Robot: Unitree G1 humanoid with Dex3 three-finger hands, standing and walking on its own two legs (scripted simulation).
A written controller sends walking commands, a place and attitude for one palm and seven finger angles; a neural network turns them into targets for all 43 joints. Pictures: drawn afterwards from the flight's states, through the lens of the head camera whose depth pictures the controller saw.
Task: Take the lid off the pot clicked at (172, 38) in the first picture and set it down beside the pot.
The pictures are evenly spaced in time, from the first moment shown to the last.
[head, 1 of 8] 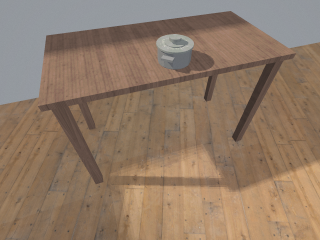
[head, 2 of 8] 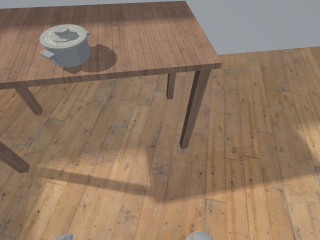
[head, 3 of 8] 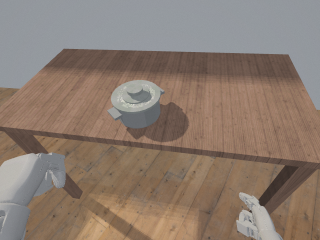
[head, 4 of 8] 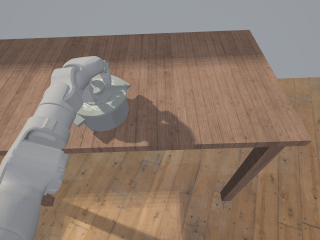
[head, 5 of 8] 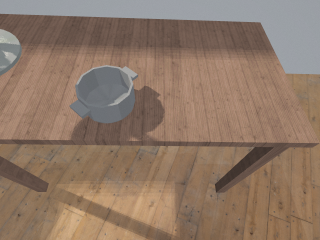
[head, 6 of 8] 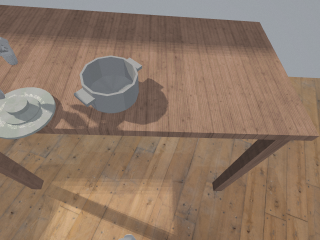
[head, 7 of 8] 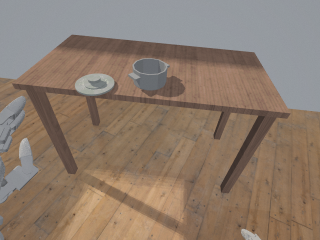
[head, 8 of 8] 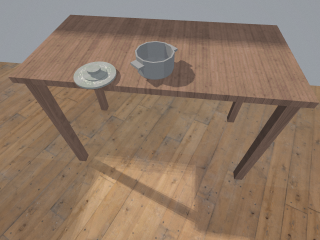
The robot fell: no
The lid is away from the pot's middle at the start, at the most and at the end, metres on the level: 0.00 0.24 0.24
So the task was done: yes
